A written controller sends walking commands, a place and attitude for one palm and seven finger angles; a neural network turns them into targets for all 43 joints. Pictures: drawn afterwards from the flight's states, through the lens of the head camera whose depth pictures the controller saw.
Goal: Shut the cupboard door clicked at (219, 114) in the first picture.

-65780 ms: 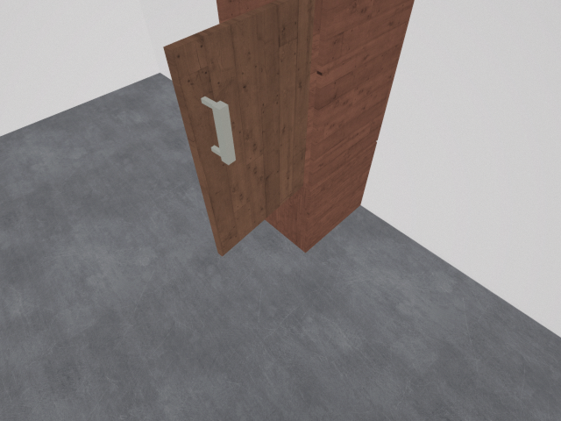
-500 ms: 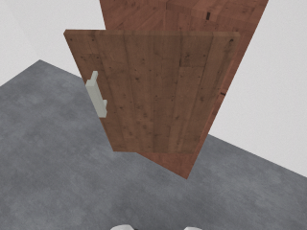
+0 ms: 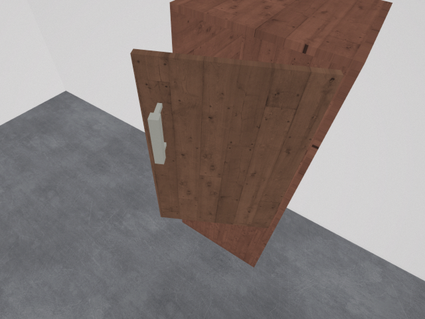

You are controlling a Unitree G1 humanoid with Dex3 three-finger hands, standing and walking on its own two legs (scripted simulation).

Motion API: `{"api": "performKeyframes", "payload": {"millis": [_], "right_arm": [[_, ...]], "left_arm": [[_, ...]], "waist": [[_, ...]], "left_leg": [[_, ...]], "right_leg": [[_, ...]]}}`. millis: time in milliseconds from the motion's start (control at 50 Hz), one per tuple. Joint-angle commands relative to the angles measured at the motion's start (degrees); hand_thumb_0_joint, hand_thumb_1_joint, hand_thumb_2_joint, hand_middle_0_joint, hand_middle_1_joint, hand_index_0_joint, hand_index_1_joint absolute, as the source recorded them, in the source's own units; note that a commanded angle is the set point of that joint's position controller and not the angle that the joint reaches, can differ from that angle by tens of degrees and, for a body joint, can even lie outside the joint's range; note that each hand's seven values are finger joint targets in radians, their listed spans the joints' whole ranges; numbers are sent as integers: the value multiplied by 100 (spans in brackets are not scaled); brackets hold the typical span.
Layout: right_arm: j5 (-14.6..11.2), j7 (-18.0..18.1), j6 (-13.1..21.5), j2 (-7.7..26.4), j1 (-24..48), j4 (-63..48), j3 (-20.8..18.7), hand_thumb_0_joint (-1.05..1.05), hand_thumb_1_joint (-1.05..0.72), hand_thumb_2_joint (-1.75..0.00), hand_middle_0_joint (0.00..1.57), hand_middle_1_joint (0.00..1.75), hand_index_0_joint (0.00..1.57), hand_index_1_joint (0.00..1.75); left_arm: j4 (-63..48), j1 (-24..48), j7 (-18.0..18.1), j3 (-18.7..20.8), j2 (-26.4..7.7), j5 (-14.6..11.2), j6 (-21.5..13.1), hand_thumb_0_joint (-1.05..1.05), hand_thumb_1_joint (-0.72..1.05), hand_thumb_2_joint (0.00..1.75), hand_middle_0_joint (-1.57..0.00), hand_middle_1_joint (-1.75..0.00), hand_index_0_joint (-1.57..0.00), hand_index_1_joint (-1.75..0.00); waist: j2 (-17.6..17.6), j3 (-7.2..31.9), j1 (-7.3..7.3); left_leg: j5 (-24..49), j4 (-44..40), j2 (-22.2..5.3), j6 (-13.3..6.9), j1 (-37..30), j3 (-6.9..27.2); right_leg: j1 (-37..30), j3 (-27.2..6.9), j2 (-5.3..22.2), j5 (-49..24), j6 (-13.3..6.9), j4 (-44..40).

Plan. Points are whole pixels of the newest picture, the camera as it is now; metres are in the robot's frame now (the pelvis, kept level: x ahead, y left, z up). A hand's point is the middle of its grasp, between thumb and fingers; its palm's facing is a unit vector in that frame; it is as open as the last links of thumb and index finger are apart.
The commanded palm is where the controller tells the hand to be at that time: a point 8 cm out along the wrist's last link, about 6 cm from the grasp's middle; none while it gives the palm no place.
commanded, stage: come to a stop and stand still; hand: left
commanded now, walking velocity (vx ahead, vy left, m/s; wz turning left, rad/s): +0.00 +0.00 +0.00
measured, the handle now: (159, 134) +0.45 +0.16 +0.08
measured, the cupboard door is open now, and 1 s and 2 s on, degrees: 27 27 27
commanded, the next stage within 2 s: look again from close up in 0.42 s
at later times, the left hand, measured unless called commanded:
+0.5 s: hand out of the picture -0.01 +0.18 -0.18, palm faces +0.01 -0.99 -0.15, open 7.4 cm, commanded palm none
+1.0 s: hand out of the picture +0.00 +0.16 -0.17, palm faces +0.01 -0.98 -0.20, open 7.4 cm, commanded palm none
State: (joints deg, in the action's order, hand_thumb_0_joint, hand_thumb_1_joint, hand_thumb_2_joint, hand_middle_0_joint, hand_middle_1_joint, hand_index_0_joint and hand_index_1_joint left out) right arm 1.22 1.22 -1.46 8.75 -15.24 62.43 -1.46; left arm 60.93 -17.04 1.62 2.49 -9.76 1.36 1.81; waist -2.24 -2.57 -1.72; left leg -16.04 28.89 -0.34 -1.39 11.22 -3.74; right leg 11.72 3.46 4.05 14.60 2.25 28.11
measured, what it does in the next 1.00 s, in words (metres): stands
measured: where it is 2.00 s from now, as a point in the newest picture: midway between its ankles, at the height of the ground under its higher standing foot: outside the picture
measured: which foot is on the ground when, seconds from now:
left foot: down 0.00-1.00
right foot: down 0.00-1.00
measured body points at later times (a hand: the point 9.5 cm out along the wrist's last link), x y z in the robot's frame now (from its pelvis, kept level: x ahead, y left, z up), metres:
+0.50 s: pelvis +0.01 +0.02 +0.01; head +0.02 +0.03 +0.45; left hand -0.01 +0.23 -0.16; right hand -0.01 -0.18 -0.15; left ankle +0.00 +0.10 -0.74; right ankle +0.00 -0.15 -0.74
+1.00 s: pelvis -0.02 -0.02 +0.00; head -0.04 -0.02 +0.45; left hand +0.00 +0.21 -0.15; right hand +0.02 -0.26 -0.15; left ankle +0.00 +0.10 -0.74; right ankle +0.00 -0.15 -0.74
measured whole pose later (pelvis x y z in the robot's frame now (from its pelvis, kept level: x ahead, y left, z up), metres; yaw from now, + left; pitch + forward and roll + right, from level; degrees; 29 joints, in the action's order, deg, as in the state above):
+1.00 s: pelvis -0.02 -0.02 +0.00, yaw +0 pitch -3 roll +0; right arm 0.9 0.8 0.0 10.9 -13.3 60.7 -1.0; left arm 59.2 -17.5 1.7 -0.5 -9.9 1.3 -0.4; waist -0.2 -0.8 -0.1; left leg -14.3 29.1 -2.1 0.4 11.4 -3.4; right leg 12.2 3.8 2.3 13.3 0.3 28.9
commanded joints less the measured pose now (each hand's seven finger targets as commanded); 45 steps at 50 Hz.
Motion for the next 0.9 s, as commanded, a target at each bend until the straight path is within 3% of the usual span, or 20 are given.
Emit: {"api": "performKeyframes", "payload": {"millis": [0, 120, 220, 360, 480, 500, 520, 540, 560, 580, 600, 640, 680, 720, 800, 880], "right_arm": [[-41, 30, 162, 578, -5, -222, -62, 0, -90, -90, 20, 30, 20, 30], [-66, 65, 220, 523, -260, -27, -37, 0, -90, -90, 20, 30, 20, 30], [-65, 81, 239, 506, -348, 65, -19, 0, -90, -90, 20, 30, 20, 30], [-66, 92, 246, 435, -433, 125, -19, 0, -90, -90, 20, 30, 20, 30], [-71, 104, 271, 346, -543, 167, -28, 0, -90, -90, 20, 30, 20, 30], [-74, 2, 333, 1151, -244, -529, -45, 0, -90, -90, 20, 30, 20, 30], [-29, 63, 504, 1096, -236, -436, -188, 0, -90, -90, 20, 30, 20, 30], [-21, 95, 520, 866, -384, -329, -201, 0, -90, -90, 20, 30, 20, 30], [-46, 111, 493, 747, -544, -307, -133, 0, -90, -90, 20, 30, 20, 30], [-58, 117, 459, 655, -522, -299, -126, 0, -90, -90, 20, 30, 20, 30], [-50, 100, 431, 605, -429, -329, -100, 0, -90, -90, 20, 30, 20, 30], [-68, 75, 347, 573, -303, -382, -115, 0, -90, -90, 20, 30, 20, 30], [-79, 44, 304, 594, -270, -412, -110, 0, -90, -90, 20, 30, 20, 30], [-62, 14, 271, 597, -255, -430, -94, 0, -90, -90, 20, 30, 20, 30], [-50, -4, 272, 643, -161, -431, -88, 0, -90, -90, 20, 30, 20, 30], [-50, -25, 252, 760, -5, -434, -99, 0, -90, -90, 20, 30, 20, 30]], "left_arm": [[-36, -243, 22, -61, -254, -5, -129, 0, 90, 90, -20, -30, -20, -30], [230, -331, 43, -125, -239, -20, -159, 0, 90, 90, -20, -30, -20, -30], [320, -372, 63, -150, -212, -21, -151, 0, 90, 90, -20, -30, -20, -30], [383, -464, 74, -164, -156, -30, -148, 0, 90, 90, -20, -30, -20, -30], [388, -530, 83, -158, -104, -36, -177, 0, 90, 90, -20, -30, -20, -30], [-227, -56, 133, -253, -1253, -27, -296, 0, 90, 90, -20, -30, -20, -30], [-195, -416, 158, -225, -556, 7, -267, 0, 90, 90, -20, -30, -20, -30], [-65, -486, 185, -248, -304, -1, -271, 0, 90, 90, -20, -30, -20, -30], [-86, -590, 192, -295, -279, -41, -281, 0, 90, 90, -20, -30, -20, -30], [-95, -657, 187, -272, -261, -47, -282, 0, 90, 90, -20, -30, -20, -30], [-118, -643, 171, -267, -331, -47, -290, 0, 90, 90, -20, -30, -20, -30], [-153, -553, 146, -234, -374, -27, -259, 0, 90, 90, -20, -30, -20, -30], [-194, -482, 122, -231, -415, -8, -243, 0, 90, 90, -20, -30, -20, -30], [-216, -478, 113, -222, -506, -16, -274, 0, 90, 90, -20, -30, -20, -30], [-313, -406, 96, -192, -640, -28, -317, 0, 90, 90, -20, -30, -20, -30], [-400, -241, 85, -142, -811, -35, -342, 0, 90, 90, -20, -30, -20, -30]], "waist": [[816, -357, -29], [375, -114, 67], [368, -239, 83], [430, -323, 101], [289, -187, 103], [272, -351, 286], [120, 167, 103], [418, 607, 186], [576, 776, 168], [690, 832, 155], [567, 721, 114], [412, 133, 170], [388, -295, 184], [108, -458, 182], [-129, -320, 176], [-93, -300, 213]], "left_leg": [[129, -1446, -784, -98, 630, 833], [913, -1317, -713, -42, 42, 668], [1117, -1364, -696, -20, -5, 632], [850, -1407, -663, -20, 13, 594], [1061, -1286, -636, -42, -111, 514], [2438, -1350, -356, 28, 136, 679], [3086, -736, -816, -11, -140, 802], [3703, -587, -828, -11, -539, 728], [3756, -482, -797, -54, -695, 703], [3346, -381, -750, -93, -658, 671], [2866, -309, -673, -124, -471, 615], [1519, -381, -527, -76, 96, 511], [778, -541, -488, -49, 474, 520], [424, -553, -427, -36, 564, 489], [500, -481, -385, -32, 291, 415], [347, -452, -347, -1, 221, 378]], "right_leg": [[-265, -122, 175, -428, -130, -434], [-244, -159, 268, -692, -88, -600], [-192, -179, 282, -719, -72, -586], [-143, -216, 277, -680, -72, -603], [-157, -262, 283, -842, -97, -605], [-64, -15, -29, -1053, -234, 19], [-72, -104, 35, -377, -253, 198], [-86, -83, 7, -494, -314, 194], [-111, -128, 52, -548, -338, 107], [-141, -130, 80, -659, -357, -1], [-223, -194, 106, -855, -366, -101], [-44, -256, 205, -846, -355, -221], [163, -301, 201, -609, -332, -297], [247, -414, 211, -417, -349, -419], [364, -575, 263, -336, -375, -589], [504, -714, 326, 73, -403, -797]]}}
